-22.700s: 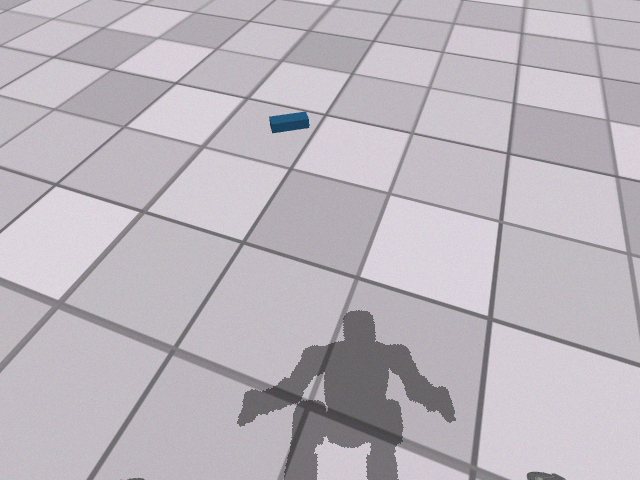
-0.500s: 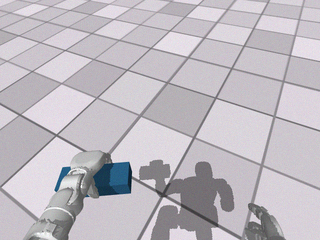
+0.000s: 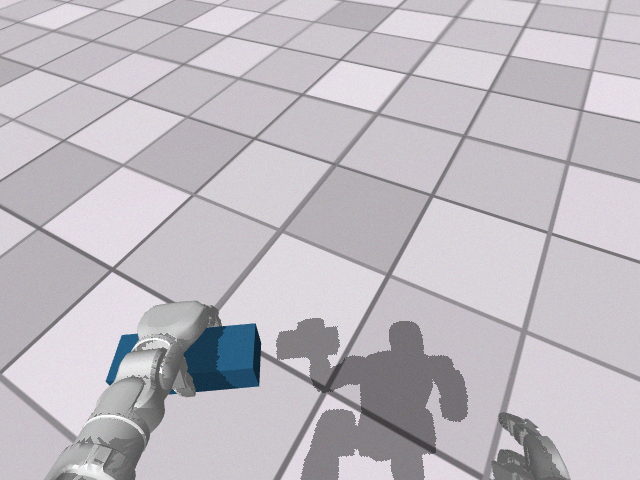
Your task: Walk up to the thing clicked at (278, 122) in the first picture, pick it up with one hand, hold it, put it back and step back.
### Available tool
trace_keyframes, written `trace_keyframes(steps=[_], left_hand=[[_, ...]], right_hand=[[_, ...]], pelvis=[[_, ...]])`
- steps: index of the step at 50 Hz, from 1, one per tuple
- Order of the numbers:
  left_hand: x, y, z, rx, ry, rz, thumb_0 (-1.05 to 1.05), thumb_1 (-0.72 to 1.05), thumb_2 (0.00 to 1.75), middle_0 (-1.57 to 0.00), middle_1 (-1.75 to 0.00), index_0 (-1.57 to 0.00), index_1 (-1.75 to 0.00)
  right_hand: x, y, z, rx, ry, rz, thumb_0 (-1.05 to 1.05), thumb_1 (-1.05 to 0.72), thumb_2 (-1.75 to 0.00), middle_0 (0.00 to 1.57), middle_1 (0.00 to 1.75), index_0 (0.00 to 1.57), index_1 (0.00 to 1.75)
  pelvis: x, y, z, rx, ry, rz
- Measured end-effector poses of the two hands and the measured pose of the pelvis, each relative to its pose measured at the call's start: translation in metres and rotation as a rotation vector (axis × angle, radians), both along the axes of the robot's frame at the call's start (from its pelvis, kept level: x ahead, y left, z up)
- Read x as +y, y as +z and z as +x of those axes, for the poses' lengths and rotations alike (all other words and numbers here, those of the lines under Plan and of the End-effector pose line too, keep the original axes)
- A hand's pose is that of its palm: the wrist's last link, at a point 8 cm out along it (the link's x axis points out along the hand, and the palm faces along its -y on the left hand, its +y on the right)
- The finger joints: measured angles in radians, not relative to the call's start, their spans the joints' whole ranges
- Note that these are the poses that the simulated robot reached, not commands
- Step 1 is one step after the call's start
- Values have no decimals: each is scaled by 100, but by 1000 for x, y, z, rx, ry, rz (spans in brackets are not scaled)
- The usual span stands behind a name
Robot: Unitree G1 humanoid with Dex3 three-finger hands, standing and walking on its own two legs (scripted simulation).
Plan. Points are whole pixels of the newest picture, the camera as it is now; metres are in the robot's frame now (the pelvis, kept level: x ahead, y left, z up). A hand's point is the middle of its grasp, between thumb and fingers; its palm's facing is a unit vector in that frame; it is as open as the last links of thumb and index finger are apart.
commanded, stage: crouch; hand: left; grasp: from above
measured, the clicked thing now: (189, 360) +0.29 +0.22 -0.08
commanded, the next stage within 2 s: lower in 1.94 s
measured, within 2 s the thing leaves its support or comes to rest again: neither
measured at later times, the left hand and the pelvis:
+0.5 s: hand (199, 379) +0.28 +0.22 -0.14, palm faces -0.48 +0.00 -0.88, open 10.1 cm; pelvis -0.01 +0.00 -0.03, yaw +1 degrees
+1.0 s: hand (227, 399) +0.33 +0.24 -0.39, palm faces -0.46 +0.00 -0.89, open 10.1 cm; pelvis -0.06 +0.01 -0.24, yaw -1 degrees
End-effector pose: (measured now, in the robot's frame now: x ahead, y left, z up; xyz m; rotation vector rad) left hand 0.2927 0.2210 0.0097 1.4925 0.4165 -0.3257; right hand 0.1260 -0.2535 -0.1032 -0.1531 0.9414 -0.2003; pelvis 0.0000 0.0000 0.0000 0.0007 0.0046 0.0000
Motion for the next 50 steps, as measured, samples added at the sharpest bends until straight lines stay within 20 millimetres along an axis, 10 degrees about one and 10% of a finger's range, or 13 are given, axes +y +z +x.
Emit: trace_keyframes(steps=[12, 24, 39, 50], left_hand=[[-1, -13, -4, 6, -16, -9, -3, -4, 44, -78, -45, -79, -44], [3, -83, -3, 25, -25, 44, -3, -4, 44, -78, -45, -78, -44], [13, -236, 34, -38, -22, 71, -3, -2, 44, -76, -46, -76, -46], [22, -342, 45, 2, -13, 56, -3, -3, 47, -75, -48, -75, -48]], right_hand=[[0, 1, 4, 7, 1, -6, 1, -90, -90, 20, 30, 20, 30], [-16, -27, -29, 135, 4, -54, 1, -90, -90, 20, 30, 20, 30], [-35, -153, -119, 350, -62, -158, 1, -90, -90, 20, 29, 20, 30], [-13, -249, -135, 395, -13, -118, 1, -90, -90, 20, 30, 20, 30]], pelvis=[[0, -1, 2, 11, 4, 1], [-2, -26, -6, 147, 18, -10], [2, -153, -38, 460, 11, -39], [5, -240, -57, 584, 9, -59]])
